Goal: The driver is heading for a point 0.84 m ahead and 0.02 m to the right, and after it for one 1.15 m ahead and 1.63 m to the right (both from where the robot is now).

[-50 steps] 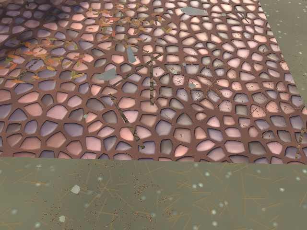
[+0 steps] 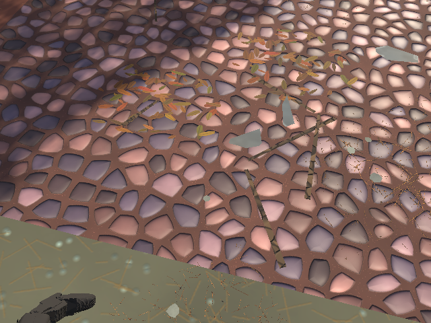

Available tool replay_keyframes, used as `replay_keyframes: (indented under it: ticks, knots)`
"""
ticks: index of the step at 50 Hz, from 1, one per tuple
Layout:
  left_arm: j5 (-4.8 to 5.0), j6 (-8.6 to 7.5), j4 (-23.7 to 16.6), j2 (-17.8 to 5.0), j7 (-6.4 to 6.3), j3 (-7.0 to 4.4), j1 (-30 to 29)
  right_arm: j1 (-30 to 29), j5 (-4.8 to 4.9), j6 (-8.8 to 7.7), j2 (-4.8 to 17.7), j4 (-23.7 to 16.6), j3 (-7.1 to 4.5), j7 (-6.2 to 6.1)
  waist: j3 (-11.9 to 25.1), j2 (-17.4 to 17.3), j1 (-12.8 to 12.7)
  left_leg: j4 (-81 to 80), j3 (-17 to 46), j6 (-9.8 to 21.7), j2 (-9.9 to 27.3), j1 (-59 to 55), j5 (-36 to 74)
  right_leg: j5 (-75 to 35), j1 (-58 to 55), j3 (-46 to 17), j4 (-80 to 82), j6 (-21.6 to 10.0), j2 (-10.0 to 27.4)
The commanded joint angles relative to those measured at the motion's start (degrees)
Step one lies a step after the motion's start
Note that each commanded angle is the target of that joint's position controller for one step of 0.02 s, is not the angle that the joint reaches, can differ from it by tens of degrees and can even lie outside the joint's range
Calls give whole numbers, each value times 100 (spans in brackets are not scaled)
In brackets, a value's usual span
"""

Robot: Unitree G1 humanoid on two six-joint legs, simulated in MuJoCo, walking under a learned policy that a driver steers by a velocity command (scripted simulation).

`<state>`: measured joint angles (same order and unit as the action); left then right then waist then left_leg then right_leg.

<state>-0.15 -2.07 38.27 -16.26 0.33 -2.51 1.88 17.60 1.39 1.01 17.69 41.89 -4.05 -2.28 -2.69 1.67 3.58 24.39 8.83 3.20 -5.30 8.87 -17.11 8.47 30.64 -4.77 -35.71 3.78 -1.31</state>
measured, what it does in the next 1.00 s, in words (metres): steps on the spot: right foot, then left foot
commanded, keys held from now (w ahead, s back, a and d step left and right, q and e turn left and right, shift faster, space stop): q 0.08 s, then no key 0.52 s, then e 0.40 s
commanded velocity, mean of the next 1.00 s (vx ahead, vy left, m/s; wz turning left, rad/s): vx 0.02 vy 0.00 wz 0.05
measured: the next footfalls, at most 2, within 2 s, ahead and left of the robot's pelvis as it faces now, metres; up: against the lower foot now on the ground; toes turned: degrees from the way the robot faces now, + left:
right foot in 0.06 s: +0.16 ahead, -0.11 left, +0.00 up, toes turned +7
left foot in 0.42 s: +0.09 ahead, +0.13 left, +0.00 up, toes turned +6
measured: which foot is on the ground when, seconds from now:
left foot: down 0.00-0.08, up 0.10-0.40, down 0.42-0.92, up 0.94-1.00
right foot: up 0.00-0.04, down 0.06-1.00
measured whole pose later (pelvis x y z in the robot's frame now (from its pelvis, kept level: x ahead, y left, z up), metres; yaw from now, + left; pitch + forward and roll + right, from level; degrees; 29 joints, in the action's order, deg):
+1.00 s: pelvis +0.09 -0.01 -0.01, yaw -1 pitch +1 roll +1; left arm -0.4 0.2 43.2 -17.7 1.3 -3.3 10.9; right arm 9.1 -0.2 1.9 17.5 41.5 -4.4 -3.5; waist -3.8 -1.4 -0.5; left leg 56.2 1.1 -2.2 0.2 21.7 -32.8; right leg 17.2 20.1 1.1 -36.6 -4.0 -1.8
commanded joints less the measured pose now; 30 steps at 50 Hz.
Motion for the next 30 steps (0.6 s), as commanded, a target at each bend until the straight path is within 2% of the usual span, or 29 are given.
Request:
replay_keyframes:
  ticks: [1, 2, 3, 4, 5, 6, 7, 8, 9, 10, 12, 14, 15, 17, 19, 20, 21, 22, 23, 24, 25, 26, 27, 28, 30]
  knots:
    - [8, -117, -361, -666, 19, -242, 71, -327, 8, -5, 926, -469, -248, -53, 595, -913, -345, 185, 1421, 554, 1260, -158, 2982, -65, -794, 43, 583, -143, -173]
    - [-13, -161, -321, -689, 8, -270, 260, -498, 14, -7, 880, -534, -229, -54, 624, -898, -514, 447, 1440, 422, 1090, -79, 2777, -580, -1228, 111, 1111, -266, -134]
    - [-92, -199, -328, -873, -40, -322, 472, -490, -29, -35, 697, -620, -172, -41, 900, -670, -585, 995, 1307, 204, 778, 209, 2392, -1497, -2073, -144, 1372, -513, 327]
    - [-172, -173, -375, -1214, -123, -372, 831, -323, -179, -62, 370, -728, -73, -37, 1514, 375, -585, 2372, 696, -105, 213, 1009, 210, -3631, -3385, -1216, 1151, -998, 1556]
    - [-245, -71, -257, -1231, -88, -370, 953, 521, -104, -58, 381, -680, -66, -34, 1932, 1610, -166, 3521, 317, -395, -360, 2047, -2647, -3917, -3983, -2933, 1305, -2030, 2655]
    - [-76, -42, -331, -850, -77, -286, 738, 768, -105, -12, 888, -420, -198, -37, 1562, 927, -142, 4274, 380, -625, 75, 2229, -2379, -2857, -3477, -2932, 1454, -2121, 2599]
    - [-44, -29, -386, -579, -81, -208, 524, 377, -45, 62, 1081, -367, -275, -53, 1080, 522, -244, 4603, 215, -750, 206, 2326, -1947, -2290, -3032, -2110, 1433, -1889, 2167]
    - [-70, 4, -387, -529, -70, -172, 332, 222, -29, 150, 1008, -322, -280, -92, 897, 274, -209, 4615, 102, -814, 287, 2262, -1643, -1707, -2634, -1628, 1543, -1718, 1825]
    - [-52, 30, -363, -547, -70, -161, 196, 66, -65, 210, 958, -382, -278, -114, 685, 326, -220, 4563, 77, -862, 356, 2192, -1383, -1375, -2243, -1407, 1675, -1718, 1711]
    - [-86, 52, -321, -602, -77, -157, 138, 21, -68, 238, 773, -402, -229, -97, 577, 443, -183, 4416, -66, -887, 358, 1888, -1173, -1316, -1841, -1053, 1809, -1697, 1500]
    - [-99, 65, -235, -556, -90, -144, 121, -17, -70, 211, 473, -433, -127, -70, 609, 620, -186, 3654, -317, -892, 391, 1606, -998, -1299, -1776, -652, 1887, -1702, 1287]
    - [-65, 81, -158, -607, -98, -156, 156, -195, -125, 167, 328, -476, -39, -44, 732, 698, -279, 2772, -447, -866, 535, 1284, -931, -1418, -1901, -540, 1837, -1753, 1308]
    - [-44, 96, -117, -676, -93, -175, 201, -307, -141, 144, 283, -501, 0, -17, 786, 730, -351, 2349, -511, -832, 592, 1099, -850, -1403, -1946, -530, 1813, -1773, 1335]
    - [-3, 139, -30, -817, -84, -204, 345, -395, -118, 119, 358, -487, 5, 31, 839, 758, -453, 1709, -618, -773, 592, 816, -538, -1171, -2008, -619, 1771, -1806, 1408]
    - [46, 175, 23, -814, -71, -169, 311, -247, -118, 110, 373, -372, -7, 79, 785, 661, -320, 763, -757, -634, 526, 321, 123, -655, -1815, -601, 1643, -1680, 1356]
    - [72, 178, 67, -746, -63, -130, 331, -158, -141, 101, 360, -305, -7, 103, 725, 601, -231, 152, -821, -505, 473, -69, 547, -398, -1587, -533, 1549, -1519, 1268]
    - [74, 145, 186, -614, -38, -70, 597, -245, -197, 97, 477, -362, -13, 100, 671, 429, -247, -254, -564, -333, 625, -454, 946, -39, -1288, -459, 1472, -1173, 1130]
    - [-51, 89, 179, -442, 10, 1, 712, -248, -262, 98, 825, -459, -58, 56, 760, -243, -381, -375, 288, -56, 1382, -798, 1673, 474, -947, -109, 944, -736, 819]
    - [-106, 53, 145, -134, 20, 64, 888, -629, -283, 97, 838, -384, -40, 67, 719, -1359, -782, -398, 542, 387, 1682, 150, 863, 1040, -1399, 523, 920, -363, 311]
    - [-164, 68, 198, -359, -4, 38, 602, -913, -289, 48, 396, -512, 66, 119, 503, -1132, -585, -557, 432, 380, 1442, 603, -92, 717, -1790, 481, 895, -194, 317]
    - [-150, 76, 230, -430, -4, 8, 493, -890, -346, 1, 240, -449, 118, 144, 361, -1011, -538, -582, 291, 179, 1247, 733, -513, 435, -1879, 478, 953, -169, 310]
    - [-131, 97, 311, -447, -34, -1, 535, -836, -349, -40, 337, -406, 100, 151, 259, -942, -518, -560, 182, 37, 1101, 804, -544, 329, -1940, 481, 948, -181, 333]
    - [-125, 119, 368, -534, -50, -24, 627, -801, -308, -84, 366, -374, 100, 159, 116, -860, -505, -529, 148, -29, 1066, 826, -366, 235, -1878, 430, 982, -202, 360]
    - [-102, 116, 408, -525, -53, -22, 668, -707, -283, -116, 371, -327, 111, 148, 64, -772, -515, -437, 96, -72, 1027, 778, -98, 144, -1849, 388, 1035, -238, 396]
    - [-81, 87, 520, -499, -61, -18, 737, -568, -247, -140, 350, -254, 118, 124, 115, -564, -472, -281, 15, -74, 971, 599, 325, -2, -1837, 383, 1062, -251, 410]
